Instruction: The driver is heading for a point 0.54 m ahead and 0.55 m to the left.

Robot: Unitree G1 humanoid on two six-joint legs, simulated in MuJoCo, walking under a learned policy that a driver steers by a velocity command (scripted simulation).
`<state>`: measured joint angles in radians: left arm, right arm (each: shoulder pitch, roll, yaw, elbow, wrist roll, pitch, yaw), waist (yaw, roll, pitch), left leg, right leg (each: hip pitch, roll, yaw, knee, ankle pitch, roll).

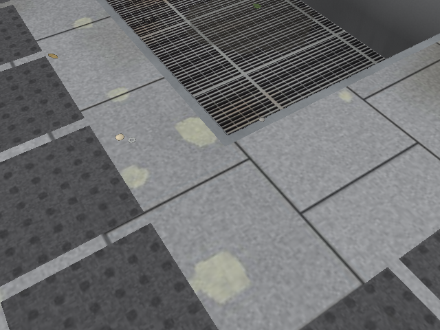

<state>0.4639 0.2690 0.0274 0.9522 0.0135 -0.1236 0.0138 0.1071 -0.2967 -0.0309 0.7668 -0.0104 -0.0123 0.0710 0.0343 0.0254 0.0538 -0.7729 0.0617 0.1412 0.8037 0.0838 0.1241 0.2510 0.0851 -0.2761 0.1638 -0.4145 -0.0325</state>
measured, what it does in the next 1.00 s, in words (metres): walks ahead, turning left: left foot, then right foot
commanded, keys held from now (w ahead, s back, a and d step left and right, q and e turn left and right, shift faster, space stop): w+q+shift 1.00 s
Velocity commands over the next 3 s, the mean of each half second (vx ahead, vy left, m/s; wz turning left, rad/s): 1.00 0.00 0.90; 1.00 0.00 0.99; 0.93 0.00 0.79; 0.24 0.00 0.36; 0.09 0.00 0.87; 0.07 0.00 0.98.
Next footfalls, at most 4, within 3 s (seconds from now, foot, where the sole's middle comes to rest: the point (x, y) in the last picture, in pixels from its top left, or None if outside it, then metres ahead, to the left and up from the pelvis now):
0.08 left None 0.27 0.04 -0.75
0.50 right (248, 248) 0.72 -0.03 -0.75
0.96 left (132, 201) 0.89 0.38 -0.75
1.36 right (76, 129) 1.23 0.66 -0.75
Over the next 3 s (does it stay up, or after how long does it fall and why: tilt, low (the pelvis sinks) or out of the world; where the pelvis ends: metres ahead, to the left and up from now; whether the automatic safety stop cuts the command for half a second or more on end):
stays up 1.08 0.92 0.01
